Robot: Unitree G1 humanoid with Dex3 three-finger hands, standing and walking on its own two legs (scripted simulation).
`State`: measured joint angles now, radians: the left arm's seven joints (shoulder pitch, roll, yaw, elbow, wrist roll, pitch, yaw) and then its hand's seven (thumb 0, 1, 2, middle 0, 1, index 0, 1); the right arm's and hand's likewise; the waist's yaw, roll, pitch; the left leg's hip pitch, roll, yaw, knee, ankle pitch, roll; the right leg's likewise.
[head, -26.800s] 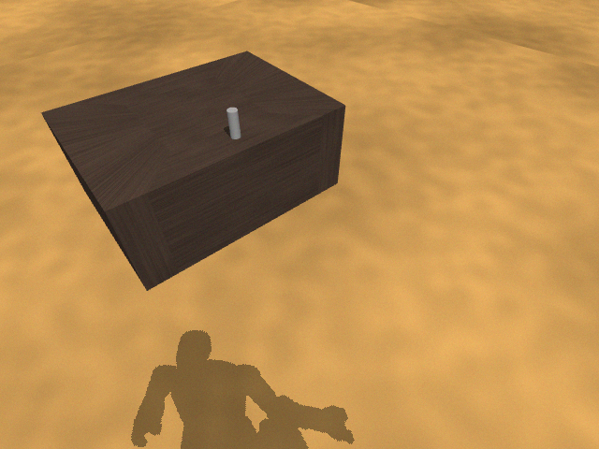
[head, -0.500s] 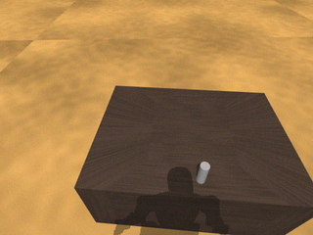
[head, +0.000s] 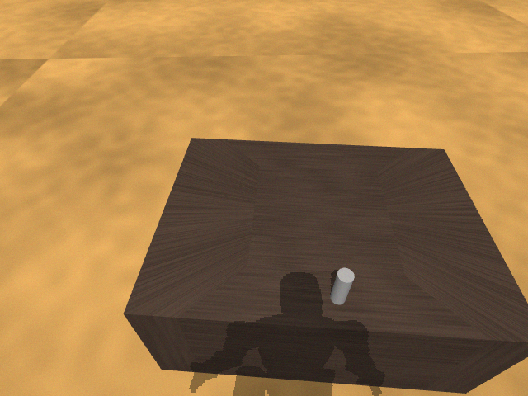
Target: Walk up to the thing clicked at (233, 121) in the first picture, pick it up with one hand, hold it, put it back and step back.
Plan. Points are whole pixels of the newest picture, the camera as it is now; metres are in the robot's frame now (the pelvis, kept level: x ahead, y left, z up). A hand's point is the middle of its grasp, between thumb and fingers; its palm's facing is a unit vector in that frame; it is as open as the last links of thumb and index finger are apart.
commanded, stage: stand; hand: right
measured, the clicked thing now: (341, 286) +0.46 -0.19 -0.27
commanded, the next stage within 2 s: step back in 1.14 s
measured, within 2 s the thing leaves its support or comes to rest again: neither
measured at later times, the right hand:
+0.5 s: hand out of the picture +0.07 -0.25 -0.16, palm faces -0.02 +0.94 -0.34, open 7.3 cm
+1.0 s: hand out of the picture +0.08 -0.25 -0.16, palm faces -0.03 +0.94 -0.34, open 7.3 cm
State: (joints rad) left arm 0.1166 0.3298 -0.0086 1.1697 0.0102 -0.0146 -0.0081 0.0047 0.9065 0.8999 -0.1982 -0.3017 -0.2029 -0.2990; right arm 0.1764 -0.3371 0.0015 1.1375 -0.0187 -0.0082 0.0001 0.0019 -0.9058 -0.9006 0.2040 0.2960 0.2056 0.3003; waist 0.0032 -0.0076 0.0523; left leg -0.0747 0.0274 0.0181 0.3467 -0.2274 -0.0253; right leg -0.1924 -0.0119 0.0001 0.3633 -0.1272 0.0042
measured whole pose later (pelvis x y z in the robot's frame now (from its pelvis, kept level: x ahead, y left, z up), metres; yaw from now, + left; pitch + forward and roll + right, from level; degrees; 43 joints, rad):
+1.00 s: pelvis +0.02 +0.01 +0.00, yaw +0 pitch -2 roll +0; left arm 0.11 0.34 -0.01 1.15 0.01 -0.02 -0.01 0.00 0.91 0.90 -0.20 -0.30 -0.20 -0.30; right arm 0.14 -0.34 0.00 1.13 -0.02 -0.01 0.00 0.00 -0.91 -0.90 0.20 0.30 0.21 0.30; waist 0.00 0.00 0.05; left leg -0.04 0.02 0.02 0.30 -0.23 -0.02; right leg -0.17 -0.02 0.00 0.34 -0.14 0.01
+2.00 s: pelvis -0.13 +0.05 -0.02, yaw -4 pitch -2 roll +1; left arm 0.12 0.34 0.05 0.83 0.02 0.04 0.00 0.01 0.90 0.90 -0.20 -0.30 -0.21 -0.30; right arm 0.12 -0.39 -0.04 0.88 0.00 0.04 -0.02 0.00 -0.91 -0.90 0.21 0.30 0.21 0.30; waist 0.01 0.01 0.18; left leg -0.44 -0.09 -0.11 1.09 -0.53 0.00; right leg -0.29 0.02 0.08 0.61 -0.29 -0.02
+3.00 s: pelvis -0.42 +0.03 -0.02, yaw -2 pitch -2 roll -1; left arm 0.09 0.40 0.07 0.78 0.01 0.08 0.01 0.01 0.91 0.90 -0.20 -0.30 -0.20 -0.30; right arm 0.20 -0.36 -0.03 0.87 -0.04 0.02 -0.01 0.00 -0.90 -0.90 0.21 0.30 0.21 0.30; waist 0.00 -0.04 0.17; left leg -0.32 -0.02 -0.03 0.64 -0.28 0.03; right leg -0.50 0.09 0.13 1.16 -0.53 -0.01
